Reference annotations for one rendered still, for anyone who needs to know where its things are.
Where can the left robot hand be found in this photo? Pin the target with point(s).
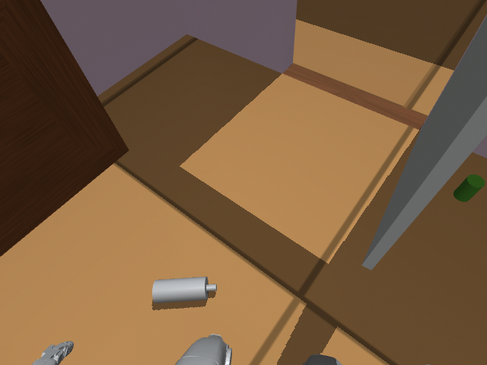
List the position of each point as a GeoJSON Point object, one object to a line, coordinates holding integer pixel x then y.
{"type": "Point", "coordinates": [53, 355]}

